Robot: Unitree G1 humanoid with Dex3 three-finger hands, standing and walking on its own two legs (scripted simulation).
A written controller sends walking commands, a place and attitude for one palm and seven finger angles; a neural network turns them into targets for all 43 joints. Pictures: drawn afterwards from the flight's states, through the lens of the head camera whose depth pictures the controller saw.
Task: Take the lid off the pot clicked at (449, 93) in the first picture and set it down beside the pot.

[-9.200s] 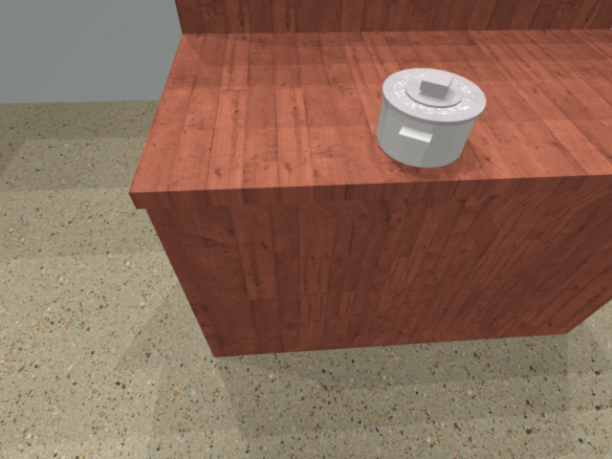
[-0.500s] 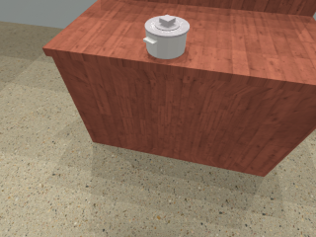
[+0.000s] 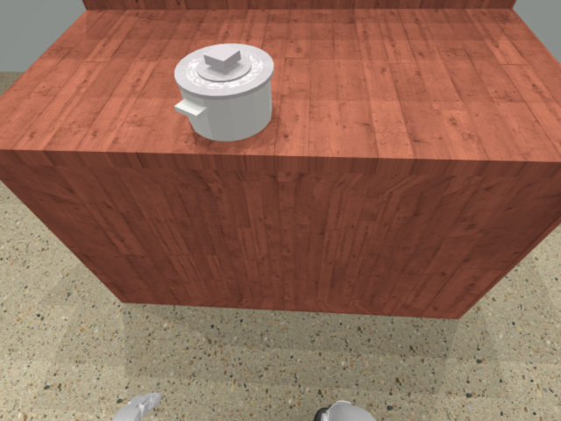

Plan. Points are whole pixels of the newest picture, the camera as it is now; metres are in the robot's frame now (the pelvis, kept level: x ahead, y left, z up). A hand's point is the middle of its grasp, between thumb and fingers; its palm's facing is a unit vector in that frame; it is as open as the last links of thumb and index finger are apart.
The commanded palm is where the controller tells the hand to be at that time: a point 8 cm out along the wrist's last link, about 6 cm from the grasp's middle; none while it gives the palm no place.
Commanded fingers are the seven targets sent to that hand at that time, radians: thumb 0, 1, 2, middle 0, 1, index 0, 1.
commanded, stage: take the last steps up to it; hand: left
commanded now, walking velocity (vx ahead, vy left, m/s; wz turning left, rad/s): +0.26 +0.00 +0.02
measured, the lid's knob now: (222, 57) +0.66 +0.11 +0.17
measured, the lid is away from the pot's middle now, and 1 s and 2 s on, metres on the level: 0.00 0.00 0.00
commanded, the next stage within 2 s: come to a stop and stand still in 0.26 s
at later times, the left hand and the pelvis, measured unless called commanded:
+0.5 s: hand out of the picture +0.14 +0.16 -0.16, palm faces +0.11 -0.98 -0.18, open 7.3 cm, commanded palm none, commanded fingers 0.00 0.90 0.90 -0.20 -0.30 -0.20 -0.30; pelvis +0.18 +0.00 +0.01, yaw +1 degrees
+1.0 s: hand (193, 375) +0.21 +0.16 -0.14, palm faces +0.03 -0.94 -0.35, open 7.4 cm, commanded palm none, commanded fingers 0.00 0.90 0.90 -0.20 -0.30 -0.20 -0.30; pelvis +0.14 -0.06 +0.00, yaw +1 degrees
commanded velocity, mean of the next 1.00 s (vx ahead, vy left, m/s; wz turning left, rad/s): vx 0.00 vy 0.02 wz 0.02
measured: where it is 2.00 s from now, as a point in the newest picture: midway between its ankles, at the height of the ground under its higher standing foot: outside the picture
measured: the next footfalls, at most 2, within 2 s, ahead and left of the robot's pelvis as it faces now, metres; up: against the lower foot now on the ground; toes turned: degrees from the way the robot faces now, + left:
left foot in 0.48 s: +0.26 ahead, +0.12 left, +0.00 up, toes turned +6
right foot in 0.88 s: +0.20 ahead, -0.16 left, +0.00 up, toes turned +2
